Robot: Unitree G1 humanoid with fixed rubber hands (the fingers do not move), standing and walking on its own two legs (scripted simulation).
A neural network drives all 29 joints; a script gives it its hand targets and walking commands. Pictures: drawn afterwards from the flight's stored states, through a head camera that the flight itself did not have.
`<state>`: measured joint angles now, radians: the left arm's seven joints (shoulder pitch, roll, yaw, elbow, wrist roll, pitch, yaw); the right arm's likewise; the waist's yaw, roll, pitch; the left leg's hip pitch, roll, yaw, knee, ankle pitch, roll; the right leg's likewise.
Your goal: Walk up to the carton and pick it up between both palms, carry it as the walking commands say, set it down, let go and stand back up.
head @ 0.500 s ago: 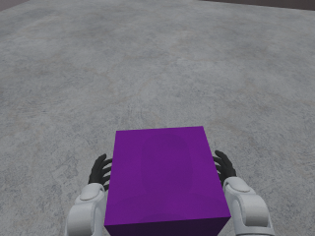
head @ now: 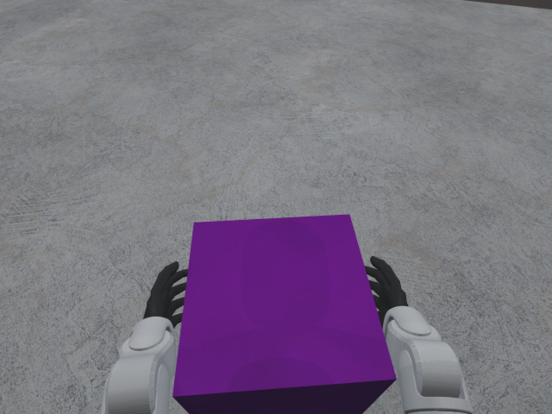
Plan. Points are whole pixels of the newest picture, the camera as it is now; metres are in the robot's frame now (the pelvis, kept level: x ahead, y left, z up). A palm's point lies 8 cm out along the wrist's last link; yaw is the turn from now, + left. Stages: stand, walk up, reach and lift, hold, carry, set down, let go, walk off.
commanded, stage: carry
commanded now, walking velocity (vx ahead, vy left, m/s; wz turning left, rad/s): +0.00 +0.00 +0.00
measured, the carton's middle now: (277, 332) +0.27 +0.02 -0.04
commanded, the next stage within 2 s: none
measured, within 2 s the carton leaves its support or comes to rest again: neither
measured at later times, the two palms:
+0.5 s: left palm (177, 183) +0.51 +0.22 +0.03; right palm (344, 182) +0.53 -0.10 +0.04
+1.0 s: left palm (195, 105) +0.77 +0.23 +0.05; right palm (328, 110) +0.77 -0.09 +0.04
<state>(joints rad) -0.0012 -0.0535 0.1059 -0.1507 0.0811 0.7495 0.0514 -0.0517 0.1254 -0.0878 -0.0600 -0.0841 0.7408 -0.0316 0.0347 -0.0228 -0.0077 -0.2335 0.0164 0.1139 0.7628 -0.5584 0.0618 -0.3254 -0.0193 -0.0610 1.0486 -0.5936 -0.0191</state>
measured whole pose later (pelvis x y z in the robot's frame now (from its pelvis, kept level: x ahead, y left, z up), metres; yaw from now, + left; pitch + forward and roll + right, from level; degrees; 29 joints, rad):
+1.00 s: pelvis +0.50 +0.05 +0.01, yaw -1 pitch +2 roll -2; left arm -0.05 -0.04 0.10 -0.09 0.08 0.74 0.04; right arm -0.04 0.13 -0.10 -0.06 -0.13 0.72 -0.02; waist 0.04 0.00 -0.03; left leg -0.25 0.02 0.08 0.72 -0.50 0.04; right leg -0.31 0.01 -0.07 0.85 -0.56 -0.03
